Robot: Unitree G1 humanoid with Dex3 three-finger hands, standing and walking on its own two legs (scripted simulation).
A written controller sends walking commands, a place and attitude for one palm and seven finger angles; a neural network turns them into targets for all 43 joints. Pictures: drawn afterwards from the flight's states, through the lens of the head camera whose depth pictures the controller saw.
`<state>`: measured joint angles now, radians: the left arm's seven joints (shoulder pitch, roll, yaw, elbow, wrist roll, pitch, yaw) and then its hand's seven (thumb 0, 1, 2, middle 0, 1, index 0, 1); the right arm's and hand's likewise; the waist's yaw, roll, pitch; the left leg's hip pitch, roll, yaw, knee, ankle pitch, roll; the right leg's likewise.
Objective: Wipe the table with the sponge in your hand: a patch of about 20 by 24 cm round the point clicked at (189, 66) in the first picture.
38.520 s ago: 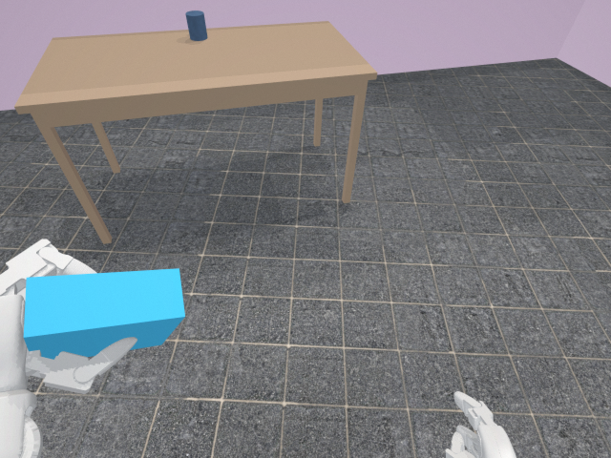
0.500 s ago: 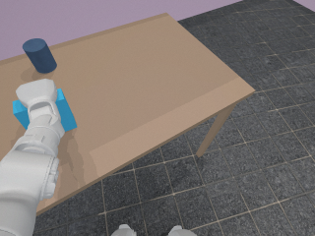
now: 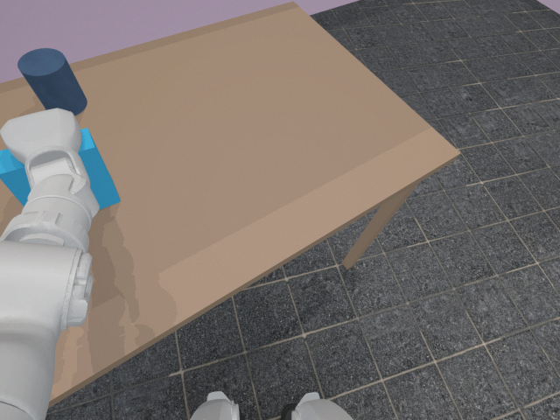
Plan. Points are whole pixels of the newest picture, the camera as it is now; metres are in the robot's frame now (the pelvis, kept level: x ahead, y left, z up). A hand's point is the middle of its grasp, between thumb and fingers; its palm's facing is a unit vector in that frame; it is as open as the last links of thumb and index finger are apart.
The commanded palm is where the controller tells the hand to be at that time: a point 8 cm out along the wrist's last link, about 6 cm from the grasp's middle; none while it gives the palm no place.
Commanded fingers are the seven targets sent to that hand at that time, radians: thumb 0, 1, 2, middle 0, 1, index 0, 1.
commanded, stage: slide back across to the first lane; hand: left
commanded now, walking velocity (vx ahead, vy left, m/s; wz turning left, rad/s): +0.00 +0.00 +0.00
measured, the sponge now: (70, 188) +0.47 +0.30 -0.02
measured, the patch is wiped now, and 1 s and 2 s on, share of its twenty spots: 1.00 1.00 1.00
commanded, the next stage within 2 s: wipe back along the first lane in 0.68 s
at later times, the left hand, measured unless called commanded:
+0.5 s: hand (15, 172) +0.47 +0.35 +0.03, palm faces -0.13 -0.04 -0.99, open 9.3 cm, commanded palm +0.45 +0.33 +0.07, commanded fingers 0.00 0.10 1.30 -1.20 -1.60 -1.20 -1.60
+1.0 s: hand out of the picture +0.44 +0.37 +0.03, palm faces -0.12 +0.00 -0.99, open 9.3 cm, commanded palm +0.42 +0.34 +0.06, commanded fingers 0.00 0.10 1.30 -1.20 -1.60 -1.20 -1.60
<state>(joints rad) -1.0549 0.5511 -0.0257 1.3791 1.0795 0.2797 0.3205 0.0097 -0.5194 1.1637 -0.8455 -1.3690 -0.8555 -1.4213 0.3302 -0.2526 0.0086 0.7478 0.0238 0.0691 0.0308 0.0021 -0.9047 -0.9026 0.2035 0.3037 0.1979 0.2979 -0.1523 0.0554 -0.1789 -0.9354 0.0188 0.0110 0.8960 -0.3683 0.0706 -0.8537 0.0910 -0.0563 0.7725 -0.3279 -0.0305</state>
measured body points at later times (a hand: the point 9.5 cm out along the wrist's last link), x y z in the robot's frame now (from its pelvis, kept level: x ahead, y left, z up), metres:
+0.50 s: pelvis +0.02 +0.01 +0.01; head +0.11 +0.04 +0.45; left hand +0.47 +0.35 +0.09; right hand +0.03 -0.26 -0.10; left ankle +0.02 +0.07 -0.69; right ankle +0.01 -0.11 -0.69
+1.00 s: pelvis +0.03 +0.01 +0.02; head +0.12 +0.03 +0.46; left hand +0.45 +0.36 +0.08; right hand +0.08 -0.26 -0.11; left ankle +0.02 +0.07 -0.69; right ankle +0.01 -0.11 -0.69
